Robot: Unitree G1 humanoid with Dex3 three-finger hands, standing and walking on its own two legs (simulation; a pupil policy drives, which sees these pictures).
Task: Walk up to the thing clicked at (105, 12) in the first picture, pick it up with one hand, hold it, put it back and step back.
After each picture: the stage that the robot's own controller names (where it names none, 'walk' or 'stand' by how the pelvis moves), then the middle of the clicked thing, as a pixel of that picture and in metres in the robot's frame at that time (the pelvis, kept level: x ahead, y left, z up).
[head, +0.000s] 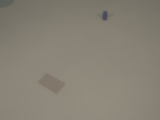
stand; (104, 15) +1.90 -0.27 -0.72
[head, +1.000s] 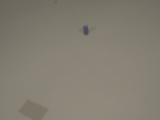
walk; (85, 30) +1.78 +0.13 -0.69
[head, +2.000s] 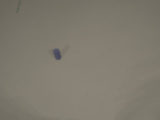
walk; (57, 54) +1.14 +0.39 -0.71
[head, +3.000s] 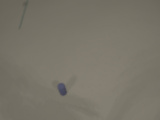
walk; (62, 89) +0.73 +0.30 -0.72
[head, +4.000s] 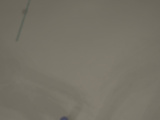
walk; out of the picture +0.45 +0.21 -0.72
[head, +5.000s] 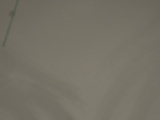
stand; out of the picture +0.32 +0.21 -0.71
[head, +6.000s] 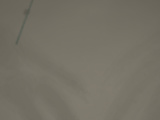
stand; out of the picture +0.30 +0.18 -0.72
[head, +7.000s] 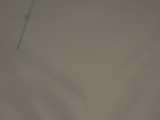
stand; out of the picture +0.30 +0.19 -0.73
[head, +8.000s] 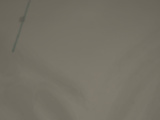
stand; out of the picture +0.29 +0.21 -0.73
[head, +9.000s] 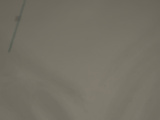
stand; out of the picture +0.28 +0.22 -0.73
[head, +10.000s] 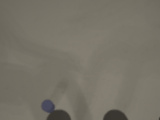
go down; (48, 106) +0.32 +0.21 -0.54
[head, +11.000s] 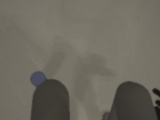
go down; (40, 81) +0.36 +0.23 -0.32
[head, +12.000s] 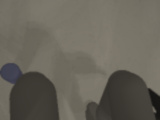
close in; (12, 74) +0.35 +0.26 -0.26
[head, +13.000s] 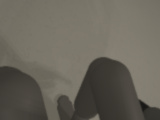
close; out of the picture +0.34 +0.28 -0.21
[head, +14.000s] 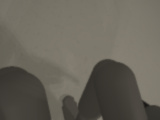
lift; out of the picture +0.33 +0.28 -0.22
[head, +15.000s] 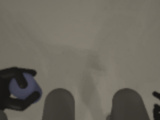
lift; (27, 90) +0.29 +0.21 -0.04
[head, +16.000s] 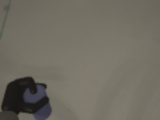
hold; (38, 103) +0.28 +0.18 -0.01
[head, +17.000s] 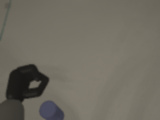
hold; (52, 113) +0.29 +0.16 -0.14
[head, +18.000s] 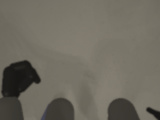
crouch; (48, 115) +0.25 +0.21 -0.49
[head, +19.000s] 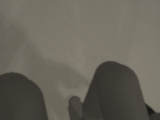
lower; out of the picture +0.29 +0.49 -0.25
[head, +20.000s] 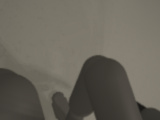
lower; out of the picture +0.29 +0.72 -0.24
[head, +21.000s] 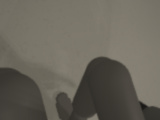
lower; out of the picture +0.32 +0.95 -0.24
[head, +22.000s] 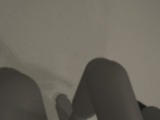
lower; out of the picture +0.34 +1.17 -0.24
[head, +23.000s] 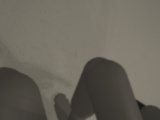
loosen; out of the picture +0.36 +1.39 -0.24
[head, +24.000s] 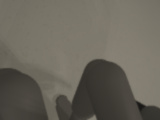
withdraw; out of the picture +0.38 +1.60 -0.25
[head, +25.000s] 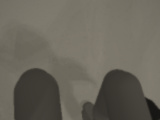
stand; out of the picture +0.56 +1.78 -0.29
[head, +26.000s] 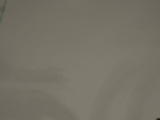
stand; out of the picture +0.89 +1.82 -0.67
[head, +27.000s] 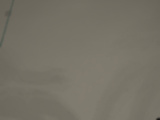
stand; out of the picture +1.01 +2.01 -0.69
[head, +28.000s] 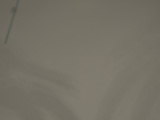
stand; out of the picture +1.08 +2.19 -0.71
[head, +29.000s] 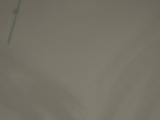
walk; out of the picture +1.20 +2.35 -0.74
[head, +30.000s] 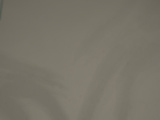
walk; out of the picture +1.17 +2.48 -0.73
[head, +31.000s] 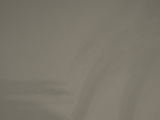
walk; out of the picture +1.08 +2.92 -0.71
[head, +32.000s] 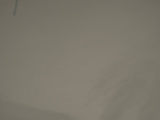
stand; out of the picture +1.70 +3.01 -0.73
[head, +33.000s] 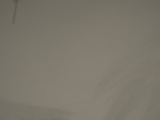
stand; out of the picture +1.76 +3.17 -0.75
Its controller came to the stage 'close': yes
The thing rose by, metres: 0.70
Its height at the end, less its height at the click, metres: -0.02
